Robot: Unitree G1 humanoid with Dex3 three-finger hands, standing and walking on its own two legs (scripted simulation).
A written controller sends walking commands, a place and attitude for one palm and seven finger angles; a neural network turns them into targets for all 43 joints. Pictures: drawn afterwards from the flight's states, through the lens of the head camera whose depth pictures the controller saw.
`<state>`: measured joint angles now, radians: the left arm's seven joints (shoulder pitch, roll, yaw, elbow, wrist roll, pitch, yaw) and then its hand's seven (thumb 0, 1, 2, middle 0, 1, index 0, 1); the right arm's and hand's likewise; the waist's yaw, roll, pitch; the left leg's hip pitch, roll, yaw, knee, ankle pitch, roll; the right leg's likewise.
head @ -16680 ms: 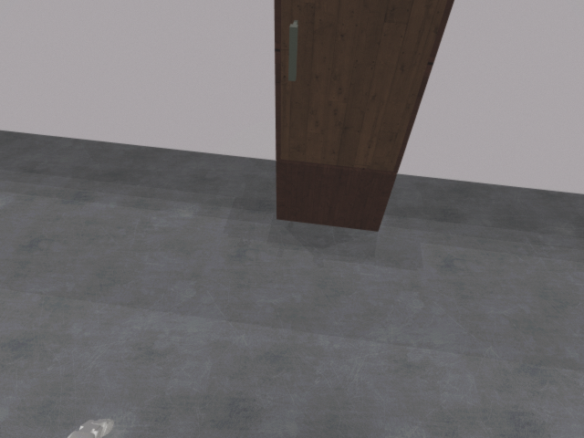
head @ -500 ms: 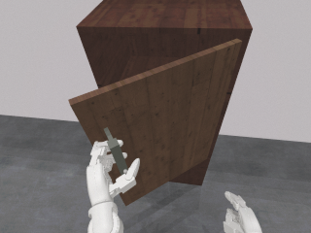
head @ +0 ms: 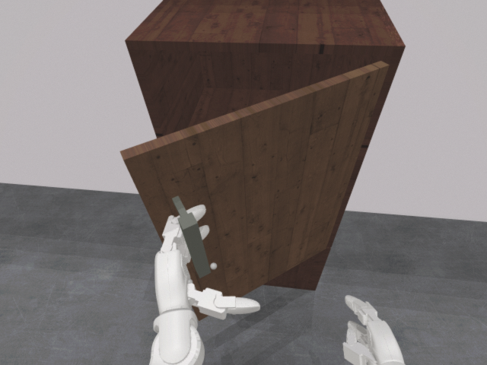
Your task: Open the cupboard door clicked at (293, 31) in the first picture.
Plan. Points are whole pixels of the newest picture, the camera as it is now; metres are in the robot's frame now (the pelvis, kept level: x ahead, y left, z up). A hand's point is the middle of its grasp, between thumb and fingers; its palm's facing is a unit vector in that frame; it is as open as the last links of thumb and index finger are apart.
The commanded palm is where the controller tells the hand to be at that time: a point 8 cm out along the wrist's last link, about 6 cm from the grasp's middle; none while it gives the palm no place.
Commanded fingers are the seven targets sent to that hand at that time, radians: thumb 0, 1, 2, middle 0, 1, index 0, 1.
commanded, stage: open thumb and fingers to let go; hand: left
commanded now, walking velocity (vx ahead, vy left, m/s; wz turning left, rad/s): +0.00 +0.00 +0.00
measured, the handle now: (191, 238) +0.30 +0.10 +0.08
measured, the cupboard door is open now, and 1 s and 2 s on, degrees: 36 40 40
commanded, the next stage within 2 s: slide the hand sideways off the handle in 0.02 s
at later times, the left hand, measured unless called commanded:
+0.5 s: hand (212, 297) +0.21 +0.05 +0.08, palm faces -0.19 -0.98 +0.03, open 16.0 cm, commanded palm +0.18 +0.12 +0.08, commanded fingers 0.00 -0.50 0.30 -0.15 -0.30 -0.15 -0.30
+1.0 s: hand (177, 320) +0.18 +0.10 +0.08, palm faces -0.12 -0.99 +0.00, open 16.1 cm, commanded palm +0.15 +0.16 +0.08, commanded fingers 0.00 -0.50 0.30 -0.15 -0.30 -0.15 -0.30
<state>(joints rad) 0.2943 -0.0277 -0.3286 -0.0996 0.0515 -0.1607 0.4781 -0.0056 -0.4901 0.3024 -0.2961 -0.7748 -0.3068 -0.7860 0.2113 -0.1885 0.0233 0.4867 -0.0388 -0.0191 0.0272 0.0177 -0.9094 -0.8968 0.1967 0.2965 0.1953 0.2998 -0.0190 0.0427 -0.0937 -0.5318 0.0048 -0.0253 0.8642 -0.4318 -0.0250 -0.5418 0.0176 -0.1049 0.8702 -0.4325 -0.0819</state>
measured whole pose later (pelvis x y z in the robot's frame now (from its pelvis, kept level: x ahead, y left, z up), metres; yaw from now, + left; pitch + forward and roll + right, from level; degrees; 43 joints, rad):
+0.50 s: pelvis -0.01 +0.03 -0.01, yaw -1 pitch +7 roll +0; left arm 0.42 0.05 -0.36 -0.25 0.01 -0.22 0.09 -0.01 -0.51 0.30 -0.20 -0.36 -0.21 -0.35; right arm 0.27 -0.21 0.03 0.38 0.00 -0.03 0.03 0.02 -0.91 -0.90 0.20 0.30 0.20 0.30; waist -0.02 0.04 -0.08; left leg -0.61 -0.01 0.02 0.96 -0.47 0.02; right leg -0.62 0.00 -0.06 0.96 -0.46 -0.04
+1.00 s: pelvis +0.00 +0.02 -0.02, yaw -1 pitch +9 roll +0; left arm 0.66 0.13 -0.22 -0.43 -0.06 -0.26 -0.01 -0.01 -0.50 0.30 -0.19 -0.33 -0.20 -0.33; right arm 0.29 -0.22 0.02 0.33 0.01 -0.03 0.01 0.02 -0.91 -0.90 0.20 0.30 0.20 0.30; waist -0.01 0.04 -0.11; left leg -0.67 0.00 0.01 1.02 -0.51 0.01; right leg -0.68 0.01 -0.08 1.01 -0.49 -0.05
